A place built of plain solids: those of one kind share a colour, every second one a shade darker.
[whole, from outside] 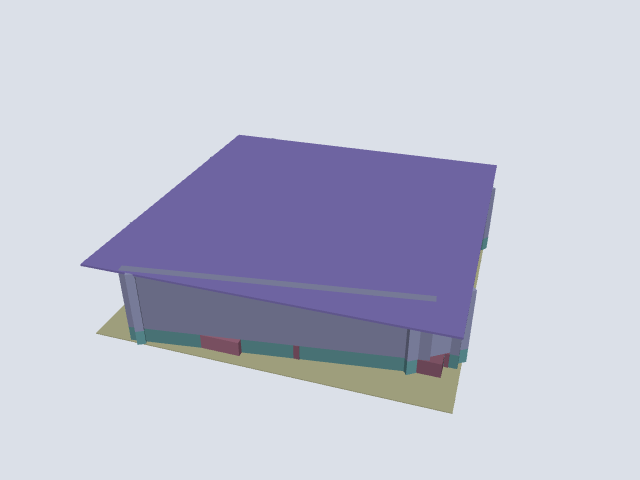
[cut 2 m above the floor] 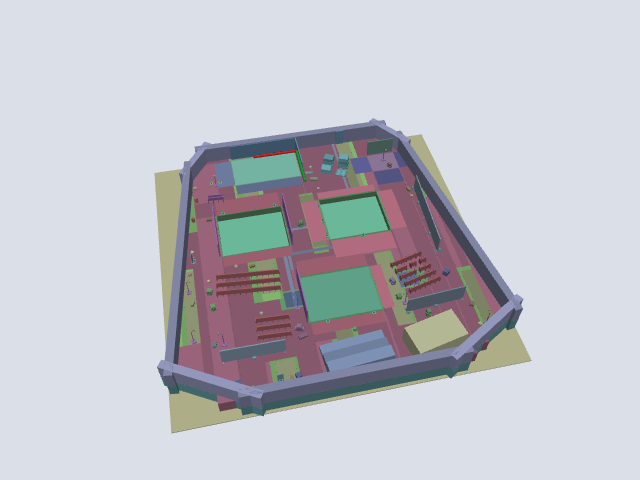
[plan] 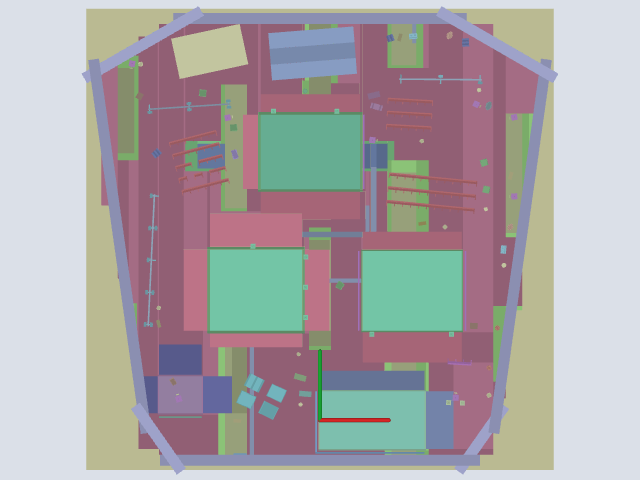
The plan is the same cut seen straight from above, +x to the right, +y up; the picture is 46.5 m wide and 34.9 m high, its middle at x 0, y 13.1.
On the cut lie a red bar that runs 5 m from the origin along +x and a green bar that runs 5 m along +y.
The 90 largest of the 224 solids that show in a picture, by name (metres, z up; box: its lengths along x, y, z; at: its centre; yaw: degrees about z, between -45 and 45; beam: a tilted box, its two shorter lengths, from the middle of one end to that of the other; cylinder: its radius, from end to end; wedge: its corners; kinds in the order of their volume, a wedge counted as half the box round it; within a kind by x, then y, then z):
{
 "floor_ground_1": {"box": [1.2, 10.2, 1.5], "at": [-15.3, 20.7, -0.75]},
 "floor_ground_2": {"box": [0.8, 8.6, 1.5], "at": [-14.3, 14.6, -0.75]},
 "floor_ground_3": {"box": [0.6, 10.4, 1.5], "at": [-13.6, 13.7, -0.75]},
 "floor_ground_4": {"box": [1.4, 24.7, 1.5], "at": [-12.5, 15.55, -0.75]},
 "floor_ground_5": {"box": [1.5, 2.5, 1.5], "at": [-12.45, -0.85, -0.75]},
 "floor_ground_6": {"box": [0.1, 24.6, 1.5], "at": [-11.75, 15.6, -0.75]},
 "floor_ground_7": {"box": [1.8, 22.31, 1.5], "at": [-10.8, 17.66, -0.75]},
 "floor_ground_8": {"box": [3.1, 1.0, 1.5], "at": [-10.15, 6.0, -0.75]},
 "floor_ground_9": {"box": [4.3, 2.92, 1.5], "at": [-9.55, -1.06, -0.75]},
 "floor_ground_10": {"box": [1.7, 5.7, 1.5], "at": [-9.05, 15.25, -0.75]},
 "floor_ground_11": {"box": [2.6, 8.51, 1.5], "at": [-8.5, 24.56, -0.75]},
 "floor_ground_12": {"box": [1.1, 2.1, 1.5], "at": [-7.95, 4.25, -0.75]},
 "floor_ground_13": {"box": [0.8, 2.9, 1.5], "at": [-7.6, 16.65, -0.75]},
 "floor_ground_14": {"box": [1.9, 4.41, 1.5], "at": [-6.25, 26.61, -0.75]},
 "floor_ground_15": {"box": [0.8, 6.61, 1.5], "at": [-4.9, 25.51, -0.75]},
 "floor_ground_16": {"box": [3.0, 5.11, 1.5], "at": [-2.8, 26.26, -0.75]},
 "floor_ground_17": {"box": [4.7, 7.3, 1.5], "at": [-2.45, 1.45, -0.75]},
 "floor_ground_18": {"box": [9.5, 0.32, 1.5], "at": [-0.05, -2.36, -0.75]},
 "floor_ground_19": {"box": [3.1, 0.9, 1.5], "at": [1.55, 4.65, -0.75]},
 "floor_ground_20": {"box": [2.2, 3.6, 1.5], "at": [1.9, 8.2, -0.75]},
 "floor_ground_21": {"box": [2.2, 3.0, 1.5], "at": [1.9, 11.8, -0.75]},
 "floor_ground_22": {"box": [2.3, 1.3, 1.5], "at": [1.95, 5.75, -0.75]},
 "floor_ground_23": {"box": [1.6, 4.31, 1.5], "at": [2.1, 26.66, -0.75]},
 "floor_ground_24": {"box": [4.7, 0.6, 1.5], "at": [2.35, 3.9, -0.75]},
 "floor_ground_25": {"box": [1.8, 3.21, 1.5], "at": [4.0, 27.21, -0.75]},
 "floor_ground_26": {"box": [2.3, 5.3, 1.5], "at": [4.25, 22.95, -0.75]},
 "floor_ground_27": {"box": [0.8, 4.4, 1.5], "at": [4.5, 15.9, -0.75]},
 "floor_ground_28": {"box": [2.5, 6.7, 1.5], "at": [6.65, 22.25, -0.75]},
 "floor_ground_29": {"box": [1.8, 2.1, 1.5], "at": [8.8, 3.15, -0.75]},
 "floor_ground_30": {"box": [2.4, 15.11, 1.5], "at": [9.1, 21.26, -0.75]},
 "floor_ground_31": {"box": [2.9, 6.3, 1.5], "at": [11.15, 1.05, -0.75]},
 "floor_ground_32": {"box": [2.3, 2.2, 1.5], "at": [11.45, 5.3, -0.75]},
 "floor_ground_33": {"box": [2.2, 22.41, 1.5], "at": [11.5, 17.61, -0.75]},
 "floor_ground_34": {"box": [0.9, 14.1, 1.5], "at": [13.05, 20.35, -0.75]},
 "floor_ground_35": {"box": [2.1, 5.0, 1.5], "at": [13.65, 10.8, -0.75]},
 "floor_ground_36": {"box": [2.4, 3.3, 1.5], "at": [14.7, 23.95, -0.75]},
 "wall_1": {"box": [0.8, 27.45, 6.2], "at": [-14.55, 12.64, 3.1], "yaw": 8.0},
 "wall_2": {"box": [9.82, 0.8, 6.2], "at": [-12.88, 27.3, 3.1], "yaw": 30.0},
 "wall_3": {"box": [0.8, 5.83, 6.2], "at": [-11.75, -1.34, 3.1], "yaw": 35.0},
 "wall_4": {"box": [23.28, 0.8, 6.2], "at": [0.0, -2.92, 3.1]},
 "wall_5": {"box": [21.34, 0.8, 6.2], "at": [0.0, 29.21, 3.1]},
 "wall_6": {"box": [0.8, 5.83, 6.2], "at": [11.75, -1.34, 3.1], "yaw": -35.0},
 "wall_7": {"box": [9.82, 0.8, 6.2], "at": [12.88, 27.3, 3.1], "yaw": -30.0},
 "wall_8": {"box": [0.8, 27.45, 6.2], "at": [14.55, 12.64, 3.1], "yaw": -8.0},
 "ceil_hall_1": {"box": [34.0, 33.53, 0.2], "at": [0.0, 13.14, 6.1]},
 "wall_foot_1": {"box": [0.8, 27.45, 1.5], "at": [-14.55, 12.64, -0.75], "yaw": 8.0},
 "wall_foot_2": {"box": [9.82, 0.8, 1.5], "at": [-12.88, 27.3, -0.75], "yaw": 30.0},
 "wall_foot_3": {"box": [0.8, 5.83, 1.5], "at": [-11.75, -1.34, -0.75], "yaw": 35.0},
 "wall_foot_4": {"box": [23.28, 0.8, 1.5], "at": [0.0, -2.92, -0.75]},
 "wall_foot_5": {"box": [21.34, 0.8, 1.5], "at": [0.0, 29.21, -0.75]},
 "wall_foot_6": {"box": [0.8, 5.83, 1.5], "at": [11.75, -1.34, -0.75], "yaw": -35.0},
 "wall_foot_7": {"box": [9.82, 0.8, 1.5], "at": [12.88, 27.3, -0.75], "yaw": -30.0},
 "wall_foot_8": {"box": [0.8, 27.45, 1.5], "at": [14.55, 12.64, -0.75], "yaw": -8.0},
 "floor_apron_bay_1": {"box": [1.7, 5.9, 1.5], "at": [-9.05, 9.45, -0.75]},
 "floor_apron_bay_2": {"box": [1.1, 5.4, 1.5], "at": [-5.05, 19.5, -0.75]},
 "floor_apron_bay_3": {"box": [6.7, 1.0, 1.5], "at": [-4.65, 5.8, -0.75]},
 "floor_apron_bay_4": {"box": [6.7, 2.4, 1.5], "at": [-4.65, 13.8, -0.75]},
 "floor_apron_bay_5": {"box": [3.0, 1.6, 1.5], "at": [-2.8, 15.8, -0.75]},
 "floor_apron_bay_6": {"box": [7.2, 1.3, 1.5], "at": [-0.7, 23.05, -0.75]},
 "floor_apron_bay_7": {"box": [1.8, 5.9, 1.5], "at": [-0.2, 9.45, -0.75]},
 "floor_apron_bay_8": {"box": [4.2, 2.0, 1.5], "at": [0.8, 15.6, -0.75]},
 "floor_apron_bay_9": {"box": [7.2, 2.2, 1.5], "at": [6.7, 5.3, -0.75]},
 "floor_apron_bay_10": {"box": [7.2, 1.3, 1.5], "at": [6.7, 13.05, -0.75]},
 "floor_void_bay_1": {"box": [6.7, 5.9, 0.76], "at": [-4.65, 9.45, -1.12]},
 "floor_void_bay_2": {"box": [7.2, 5.4, 1.5], "at": [-0.7, 19.5, -0.75]},
 "floor_void_bay_3": {"box": [7.2, 5.8, 0.64], "at": [6.7, 9.4, -1.18]},
 "floor_base_1": {"box": [34.0, 33.53, 0.1], "at": [0.0, 13.14, -1.55]},
 "floor_aisle_1": {"box": [1.2, 6.2, 1.5], "at": [-14.1, 22.5, -0.75]},
 "floor_aisle_2": {"box": [1.3, 7.6, 1.5], "at": [-6.25, 20.6, -0.75]},
 "floor_aisle_3": {"box": [1.6, 3.02, 1.5], "at": [-6.1, -1.01, -0.75]},
 "floor_aisle_4": {"box": [1.1, 4.8, 1.5], "at": [-5.85, 2.9, -0.75]},
 "floor_aisle_5": {"box": [1.6, 4.11, 1.5], "at": [0.0, 26.76, -0.75]},
 "floor_aisle_6": {"box": [1.8, 4.3, 1.5], "at": [6.1, 15.85, -0.75]},
 "floor_aisle_7": {"box": [1.8, 1.6, 1.5], "at": [6.1, 26.6, -0.75]},
 "floor_aisle_8": {"box": [1.2, 3.5, 1.5], "at": [14.1, 15.35, -0.75]},
 "floor_aisle_9": {"box": [1.2, 5.2, 1.5], "at": [14.1, 19.7, -0.75]},
 "floor_void_pit_1": {"box": [7.6, 4.2, 1.5], "at": [3.8, 0.0, -0.75]},
 "wall_booth_1": {"box": [5.1, 3.0, 2.7], "at": [-8.02, 26.81, 1.35], "yaw": 12.1},
 "floor_apron_pit_1": {"box": [7.6, 1.4, 1.5], "at": [3.8, 2.9, -0.75]},
 "floor_apron_pit_2": {"box": [2.0, 4.2, 1.5], "at": [8.7, 0.0, -0.75]},
 "floor_apron_patch_1": {"box": [1.4, 2.7, 1.5], "at": [-12.5, 1.85, -0.75]},
 "floor_apron_patch_2": {"box": [3.1, 2.2, 1.5], "at": [-10.15, 4.4, -0.75]},
 "floor_apron_patch_3": {"box": [2.1, 2.7, 1.5], "at": [-7.45, 1.85, -0.75]},
 "wall_bank_1": {"box": [6.2, 1.15, 1.38], "at": [-0.62, 27.81, 0.69], "yaw": 4.5},
 "wall_bank_2": {"box": [6.2, 1.15, 0.92], "at": [-0.53, 26.66, 0.46], "yaw": 4.5},
 "floor_under_aisle_1": {"box": [0.9, 5.2, 1.5], "at": [7.45, 16.3, -0.75]},
 "floor_under_aisle_2": {"box": [0.9, 5.5, 1.5], "at": [13.05, 5.55, -0.75]},
 "floor_fixed_patch_1": {"box": [3.1, 2.7, 1.5], "at": [-10.15, 1.85, -0.75]},
 "floor_aisle_cross_1": {"box": [2.0, 1.8, 1.5], "at": [-7.9, 19.2, -0.75]},
 "floor_chase_1": {"box": [0.3, 7.82, 1.5], "at": [-4.95, 1.39, -0.75]}
}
